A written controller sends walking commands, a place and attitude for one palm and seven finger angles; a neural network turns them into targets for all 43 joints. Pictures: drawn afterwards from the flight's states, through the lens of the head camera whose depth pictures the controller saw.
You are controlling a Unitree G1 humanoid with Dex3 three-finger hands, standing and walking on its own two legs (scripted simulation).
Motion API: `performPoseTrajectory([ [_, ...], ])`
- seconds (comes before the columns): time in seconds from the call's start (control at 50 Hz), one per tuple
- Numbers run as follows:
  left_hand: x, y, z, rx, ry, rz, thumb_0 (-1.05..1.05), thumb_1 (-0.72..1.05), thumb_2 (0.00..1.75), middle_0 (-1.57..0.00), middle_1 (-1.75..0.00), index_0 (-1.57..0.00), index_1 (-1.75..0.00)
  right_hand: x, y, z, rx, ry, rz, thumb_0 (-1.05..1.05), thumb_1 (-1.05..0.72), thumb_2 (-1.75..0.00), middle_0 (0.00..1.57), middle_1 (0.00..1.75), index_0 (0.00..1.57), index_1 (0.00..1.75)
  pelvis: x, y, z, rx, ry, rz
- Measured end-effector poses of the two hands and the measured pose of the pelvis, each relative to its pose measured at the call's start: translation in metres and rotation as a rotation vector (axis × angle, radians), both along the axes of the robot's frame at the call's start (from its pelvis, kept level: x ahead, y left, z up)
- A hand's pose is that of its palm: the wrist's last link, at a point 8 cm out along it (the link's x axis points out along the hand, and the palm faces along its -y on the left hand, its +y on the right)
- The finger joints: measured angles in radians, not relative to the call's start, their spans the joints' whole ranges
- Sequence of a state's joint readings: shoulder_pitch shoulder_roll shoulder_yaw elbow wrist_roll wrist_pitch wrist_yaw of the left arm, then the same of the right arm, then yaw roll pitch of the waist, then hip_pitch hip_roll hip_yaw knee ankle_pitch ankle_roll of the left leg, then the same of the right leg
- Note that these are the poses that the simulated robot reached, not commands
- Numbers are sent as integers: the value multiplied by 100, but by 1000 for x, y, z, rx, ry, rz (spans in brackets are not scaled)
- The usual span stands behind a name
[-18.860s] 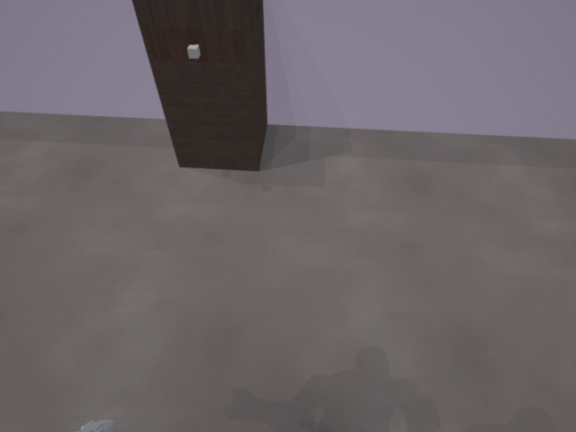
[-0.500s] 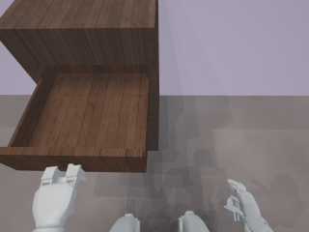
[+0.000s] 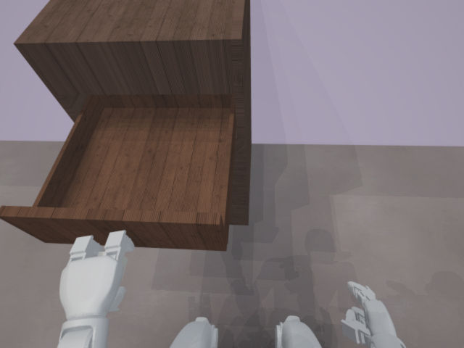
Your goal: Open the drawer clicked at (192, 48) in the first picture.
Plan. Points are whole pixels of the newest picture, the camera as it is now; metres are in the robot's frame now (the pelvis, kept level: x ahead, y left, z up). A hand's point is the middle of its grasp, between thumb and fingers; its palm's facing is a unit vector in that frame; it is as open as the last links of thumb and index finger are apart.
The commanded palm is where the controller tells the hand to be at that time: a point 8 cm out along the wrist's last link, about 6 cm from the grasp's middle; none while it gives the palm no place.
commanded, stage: open the thumb to release the handle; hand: left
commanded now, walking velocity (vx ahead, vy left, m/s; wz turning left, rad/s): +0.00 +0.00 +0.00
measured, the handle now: (113, 255) +0.27 +0.24 -0.03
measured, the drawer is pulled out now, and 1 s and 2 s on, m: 0.30 0.30 0.30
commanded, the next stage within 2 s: lift the hand off the handle in 0.14 s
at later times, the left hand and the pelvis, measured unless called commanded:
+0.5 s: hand (112, 279) +0.23 +0.24 -0.03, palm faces -0.01 -0.03 -1.00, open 13.6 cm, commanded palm +0.22 +0.23 +0.01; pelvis -0.01 +0.00 +0.00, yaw +0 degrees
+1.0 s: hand (105, 275) +0.23 +0.24 -0.02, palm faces -0.03 -0.06 -1.00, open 13.2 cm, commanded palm +0.22 +0.24 +0.05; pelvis +0.00 +0.00 +0.02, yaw +0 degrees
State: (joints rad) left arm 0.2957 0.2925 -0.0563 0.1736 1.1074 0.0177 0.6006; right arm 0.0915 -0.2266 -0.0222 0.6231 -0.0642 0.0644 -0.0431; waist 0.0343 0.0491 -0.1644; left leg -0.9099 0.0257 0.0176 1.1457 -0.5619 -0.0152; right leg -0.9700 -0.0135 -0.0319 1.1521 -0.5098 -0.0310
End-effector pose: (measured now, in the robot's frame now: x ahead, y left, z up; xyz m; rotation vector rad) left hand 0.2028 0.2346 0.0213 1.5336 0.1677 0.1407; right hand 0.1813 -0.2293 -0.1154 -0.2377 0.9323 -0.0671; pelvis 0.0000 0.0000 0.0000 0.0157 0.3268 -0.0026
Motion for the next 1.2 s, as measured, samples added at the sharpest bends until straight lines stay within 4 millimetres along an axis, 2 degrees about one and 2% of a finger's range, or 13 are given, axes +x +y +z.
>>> performPoseTrajectory([
  [0.16,2,-4,0,-10,12,-44,-1,-28,39,-33,-123,-34,-123,-7,-6,8,-14,-26,-9,1,-91,-90,20,30,20,30,-6,-4,3,0,-11,1],
  [0.3,0,1,-1,0,-2,-25,-1,-44,32,-32,-121,-33,-121,-11,-15,6,-30,-21,-22,1,-91,-90,20,30,20,30,-9,-4,1,0,-14,3],
  [0.66,10,1,0,-5,6,-52,-1,-49,30,-32,-121,-36,-123,-19,-8,4,-25,3,-35,1,-91,-90,20,30,20,30,-11,-2,4,-2,-17,5],
  [0.9,11,4,11,-22,16,-58,-1,-49,30,-32,-121,-41,-122,-16,-5,17,-33,-9,-43,1,-91,-90,20,30,20,30,-6,2,14,-6,-38,3],
  [1.2,11,6,34,-33,-2,-40,-1,-49,30,-32,-121,-44,-122,2,1,37,-22,-36,-29,1,-91,-90,20,30,20,30,5,8,28,-10,-70,0],
])
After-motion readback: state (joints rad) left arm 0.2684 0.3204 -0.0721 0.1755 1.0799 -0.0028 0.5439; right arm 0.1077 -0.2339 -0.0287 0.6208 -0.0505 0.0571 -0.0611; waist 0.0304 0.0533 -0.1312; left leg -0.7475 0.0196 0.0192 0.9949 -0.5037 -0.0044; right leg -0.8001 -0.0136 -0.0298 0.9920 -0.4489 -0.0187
